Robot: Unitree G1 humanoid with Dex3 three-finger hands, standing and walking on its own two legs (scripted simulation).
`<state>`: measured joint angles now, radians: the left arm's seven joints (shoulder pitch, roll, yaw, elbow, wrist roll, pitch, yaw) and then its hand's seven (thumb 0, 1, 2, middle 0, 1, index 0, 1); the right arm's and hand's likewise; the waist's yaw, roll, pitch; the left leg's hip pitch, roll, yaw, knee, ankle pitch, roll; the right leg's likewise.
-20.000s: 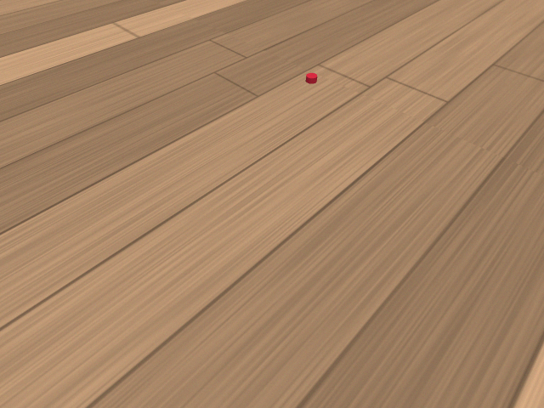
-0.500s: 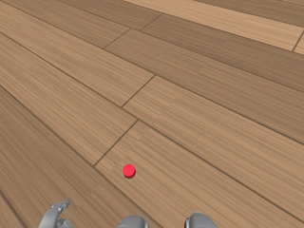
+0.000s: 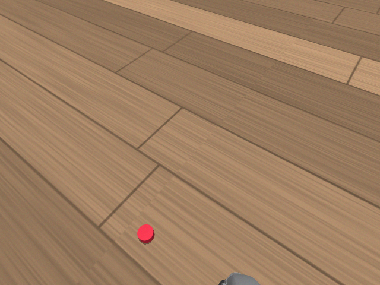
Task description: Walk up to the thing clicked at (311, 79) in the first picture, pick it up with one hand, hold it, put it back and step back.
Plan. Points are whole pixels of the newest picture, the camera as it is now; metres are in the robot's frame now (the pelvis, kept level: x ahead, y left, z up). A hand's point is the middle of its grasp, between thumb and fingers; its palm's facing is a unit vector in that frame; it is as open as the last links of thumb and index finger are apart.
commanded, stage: walk up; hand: left
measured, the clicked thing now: (146, 233) +0.45 +0.25 -0.73
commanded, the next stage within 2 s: none
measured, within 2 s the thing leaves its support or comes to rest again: neither
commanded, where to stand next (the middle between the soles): +0.06 +0.03 m, yaw -2 degrees
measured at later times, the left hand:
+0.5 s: hand out of the picture +0.11 +0.32 -0.15, palm faces -0.04 -0.91 -0.41, open 7.4 cm
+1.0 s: hand out of the picture +0.13 +0.28 -0.13, palm faces -0.07 -0.94 -0.32, open 7.4 cm
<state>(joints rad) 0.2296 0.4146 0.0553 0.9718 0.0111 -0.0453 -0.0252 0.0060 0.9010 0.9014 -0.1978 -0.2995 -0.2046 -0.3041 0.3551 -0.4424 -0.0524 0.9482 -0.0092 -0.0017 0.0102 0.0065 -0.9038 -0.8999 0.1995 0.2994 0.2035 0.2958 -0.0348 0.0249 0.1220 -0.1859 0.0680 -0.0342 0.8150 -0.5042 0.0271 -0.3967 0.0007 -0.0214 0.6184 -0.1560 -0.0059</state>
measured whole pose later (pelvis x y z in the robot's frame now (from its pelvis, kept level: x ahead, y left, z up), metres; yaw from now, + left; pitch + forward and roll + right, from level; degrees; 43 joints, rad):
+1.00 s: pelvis +0.02 +0.04 +0.03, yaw -3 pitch -2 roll +0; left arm 0.09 0.35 -0.01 1.12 -0.01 -0.01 -0.02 0.00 0.90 0.90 -0.20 -0.30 -0.21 -0.30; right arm 0.08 -0.36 0.01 1.13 0.00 -0.03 0.01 0.00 -0.90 -0.90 0.20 0.30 0.20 0.30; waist -0.01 0.00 0.04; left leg -0.20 0.03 0.08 0.40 -0.17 0.00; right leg -0.16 0.01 0.03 0.40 -0.21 0.01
